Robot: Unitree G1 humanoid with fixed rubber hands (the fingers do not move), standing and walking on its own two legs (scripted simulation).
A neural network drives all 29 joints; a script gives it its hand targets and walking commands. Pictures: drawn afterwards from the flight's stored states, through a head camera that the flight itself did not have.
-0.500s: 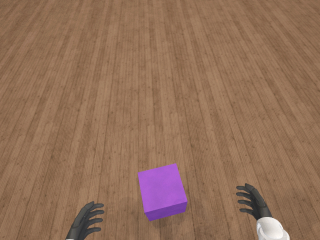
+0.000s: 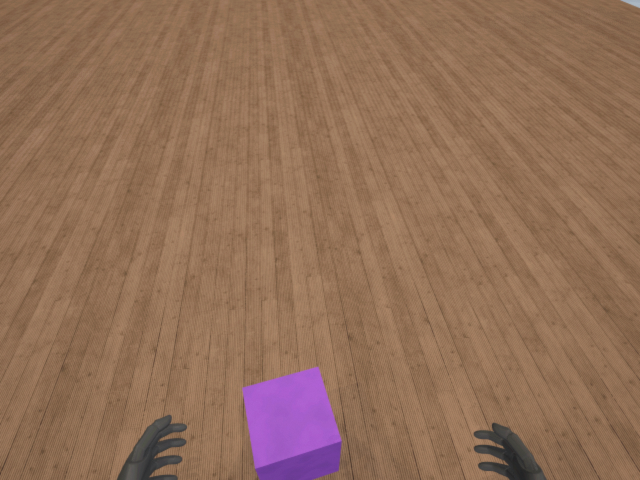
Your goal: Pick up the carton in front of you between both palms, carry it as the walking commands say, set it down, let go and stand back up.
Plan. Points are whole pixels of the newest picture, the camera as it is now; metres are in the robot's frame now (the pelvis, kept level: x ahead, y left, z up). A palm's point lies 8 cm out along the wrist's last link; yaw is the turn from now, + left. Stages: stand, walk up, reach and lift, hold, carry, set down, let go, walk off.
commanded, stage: let go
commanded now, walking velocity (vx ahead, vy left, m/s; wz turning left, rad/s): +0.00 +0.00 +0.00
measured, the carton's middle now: (292, 430) +0.43 +0.09 -0.65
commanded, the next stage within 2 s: stand in 0.10 s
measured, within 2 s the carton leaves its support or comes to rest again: neither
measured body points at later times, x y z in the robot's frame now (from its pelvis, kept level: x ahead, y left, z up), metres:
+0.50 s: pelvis +0.02 +0.03 +0.00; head +0.03 +0.05 +0.45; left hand +0.17 +0.31 -0.10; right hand +0.14 -0.27 -0.08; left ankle +0.02 +0.12 -0.74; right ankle -0.03 -0.10 -0.74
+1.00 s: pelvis +0.02 +0.04 +0.00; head +0.03 +0.06 +0.45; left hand +0.16 +0.33 -0.11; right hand +0.13 -0.27 -0.09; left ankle +0.02 +0.12 -0.74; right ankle -0.03 -0.10 -0.74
